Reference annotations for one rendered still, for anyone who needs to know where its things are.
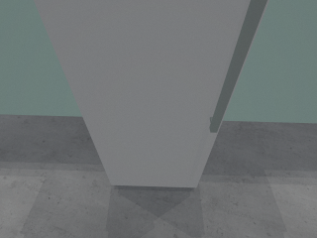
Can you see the handle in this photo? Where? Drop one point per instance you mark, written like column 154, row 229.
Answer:
column 251, row 22

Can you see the fridge door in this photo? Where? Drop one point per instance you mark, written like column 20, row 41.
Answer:
column 147, row 76

